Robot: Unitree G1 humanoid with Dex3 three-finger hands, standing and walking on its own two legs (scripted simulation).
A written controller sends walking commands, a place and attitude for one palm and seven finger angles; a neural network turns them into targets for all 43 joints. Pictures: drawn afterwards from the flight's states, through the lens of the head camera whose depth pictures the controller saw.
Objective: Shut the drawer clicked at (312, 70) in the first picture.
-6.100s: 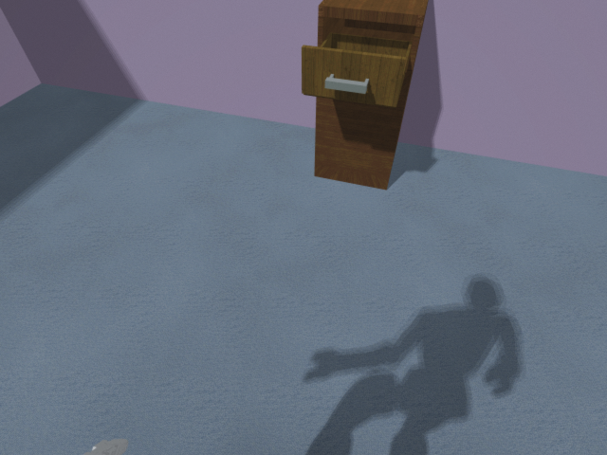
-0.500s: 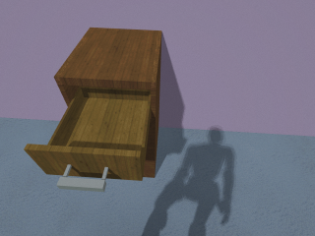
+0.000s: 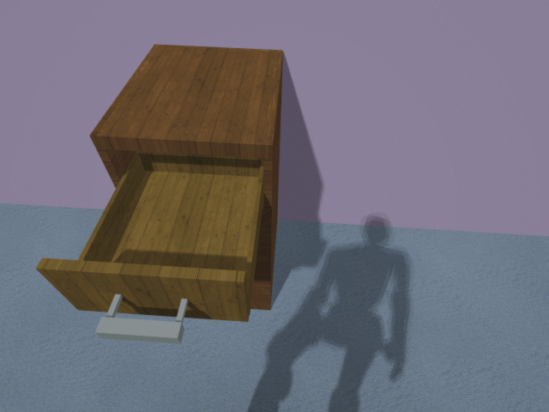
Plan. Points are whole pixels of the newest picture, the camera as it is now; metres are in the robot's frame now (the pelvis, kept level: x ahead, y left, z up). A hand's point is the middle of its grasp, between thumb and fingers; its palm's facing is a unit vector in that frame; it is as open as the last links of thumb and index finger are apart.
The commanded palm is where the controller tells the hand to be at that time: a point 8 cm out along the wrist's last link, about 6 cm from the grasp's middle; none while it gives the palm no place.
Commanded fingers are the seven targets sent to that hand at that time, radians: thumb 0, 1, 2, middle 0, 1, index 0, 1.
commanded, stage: look again from close up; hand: left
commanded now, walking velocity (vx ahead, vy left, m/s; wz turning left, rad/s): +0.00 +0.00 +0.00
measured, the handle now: (145, 316) +0.28 +0.24 -0.08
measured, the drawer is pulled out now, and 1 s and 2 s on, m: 0.29 0.28 0.28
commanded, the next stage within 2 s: raise the hand and make a fist in 0.54 s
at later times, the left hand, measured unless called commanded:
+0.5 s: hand out of the picture +0.00 +0.21 -0.18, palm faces -0.02 -0.98 -0.20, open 7.4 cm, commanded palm none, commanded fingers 0.00 0.90 0.90 -0.20 -0.30 -0.20 -0.30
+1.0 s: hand out of the picture +0.10 +0.19 -0.06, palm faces +0.05 -1.00 -0.02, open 6.3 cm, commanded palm +0.07 +0.26 -0.05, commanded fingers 0.00 0.90 0.90 -0.58 -0.71 -0.58 -0.71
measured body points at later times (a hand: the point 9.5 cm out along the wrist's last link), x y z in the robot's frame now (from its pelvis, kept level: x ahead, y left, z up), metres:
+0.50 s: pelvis -0.02 +0.03 -0.01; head -0.02 +0.04 +0.44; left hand +0.00 +0.26 -0.17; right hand -0.01 -0.20 -0.16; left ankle +0.01 +0.14 -0.74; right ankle -0.08 -0.09 -0.74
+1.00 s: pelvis -0.06 +0.01 -0.06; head -0.03 +0.02 +0.39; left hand +0.10 +0.24 -0.05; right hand +0.16 -0.23 -0.11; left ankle +0.01 +0.14 -0.74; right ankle -0.08 -0.09 -0.74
